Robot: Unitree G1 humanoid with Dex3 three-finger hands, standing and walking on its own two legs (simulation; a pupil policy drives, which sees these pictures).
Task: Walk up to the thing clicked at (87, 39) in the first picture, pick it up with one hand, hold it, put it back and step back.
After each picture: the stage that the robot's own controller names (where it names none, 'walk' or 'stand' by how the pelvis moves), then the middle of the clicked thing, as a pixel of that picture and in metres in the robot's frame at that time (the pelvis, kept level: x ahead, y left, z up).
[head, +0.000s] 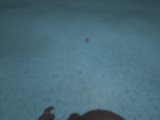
stand; (87, 39) +1.81 +0.14 -0.72
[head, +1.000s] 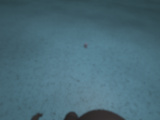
walk; (85, 45) +1.68 +0.10 -0.71
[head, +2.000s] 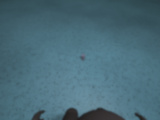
walk; (83, 57) +1.11 +0.14 -0.71
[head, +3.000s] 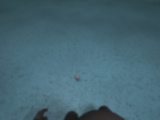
walk; (77, 78) +0.68 +0.19 -0.71
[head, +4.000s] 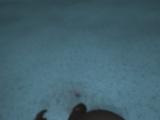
walk; (76, 93) +0.43 +0.26 -0.70
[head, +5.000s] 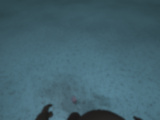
stand; (74, 100) +0.35 +0.22 -0.72
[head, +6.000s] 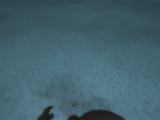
stand; (72, 102) +0.31 +0.23 -0.72
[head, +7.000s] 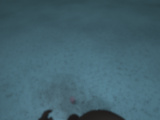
stand; (72, 100) +0.34 +0.23 -0.73
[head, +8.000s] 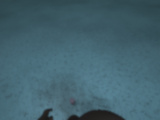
stand; (72, 101) +0.33 +0.23 -0.73
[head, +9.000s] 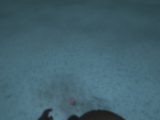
go down; (72, 101) +0.33 +0.23 -0.73
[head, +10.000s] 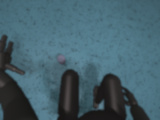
go down; (61, 60) +0.43 +0.25 -0.33
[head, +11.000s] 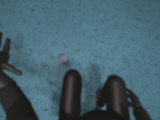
approach; (64, 60) +0.42 +0.25 -0.30
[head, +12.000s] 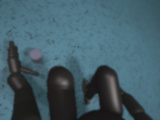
close in; (36, 56) +0.40 +0.29 -0.22
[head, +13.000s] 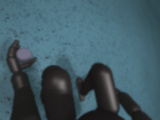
close; (24, 56) +0.40 +0.29 -0.22
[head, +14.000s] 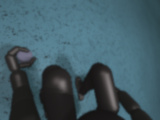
lift; (24, 57) +0.39 +0.29 -0.22
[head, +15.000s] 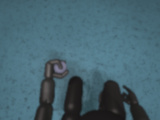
lift; (61, 70) +0.32 +0.22 -0.04
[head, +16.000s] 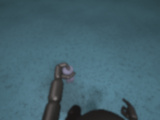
hold; (68, 74) +0.33 +0.17 +0.01
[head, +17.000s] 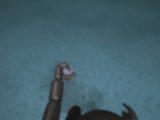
hold; (69, 74) +0.33 +0.17 +0.00
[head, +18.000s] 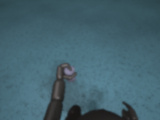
hold; (70, 74) +0.33 +0.16 +0.00
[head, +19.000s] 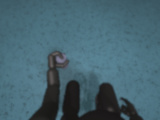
crouch; (62, 61) +0.41 +0.21 -0.08
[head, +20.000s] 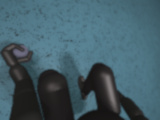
lower; (23, 54) +0.42 +0.29 -0.23
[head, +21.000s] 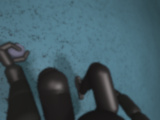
lower; (18, 54) +0.41 +0.30 -0.22
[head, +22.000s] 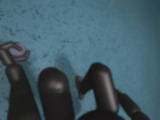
lower; (19, 53) +0.41 +0.31 -0.22
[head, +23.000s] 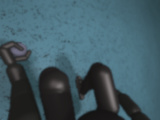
lower; (20, 53) +0.41 +0.30 -0.22
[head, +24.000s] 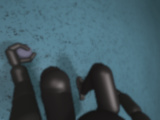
loosen; (25, 54) +0.41 +0.29 -0.22
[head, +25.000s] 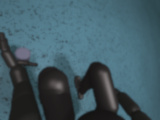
withdraw; (23, 56) +0.40 +0.28 -0.23
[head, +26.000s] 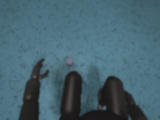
walk; (69, 62) +0.44 +0.22 -0.34
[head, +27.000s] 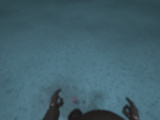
stand; (74, 99) +0.36 +0.18 -0.66
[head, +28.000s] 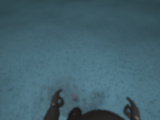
stand; (74, 97) +0.38 +0.20 -0.66
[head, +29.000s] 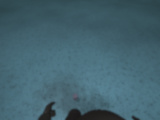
stand; (75, 97) +0.37 +0.19 -0.69
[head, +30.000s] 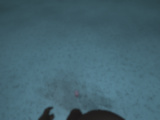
walk; (76, 94) +0.39 +0.19 -0.71
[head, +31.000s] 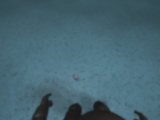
walk; (76, 77) +0.56 +0.18 -0.71
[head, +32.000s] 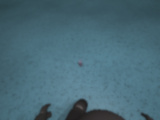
walk; (80, 63) +0.88 +0.26 -0.70
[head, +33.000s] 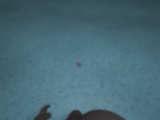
stand; (78, 63) +0.99 +0.24 -0.71
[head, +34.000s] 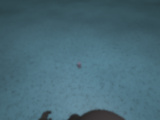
stand; (79, 65) +1.00 +0.24 -0.73
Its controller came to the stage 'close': yes
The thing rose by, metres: 0.71
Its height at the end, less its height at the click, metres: +0.00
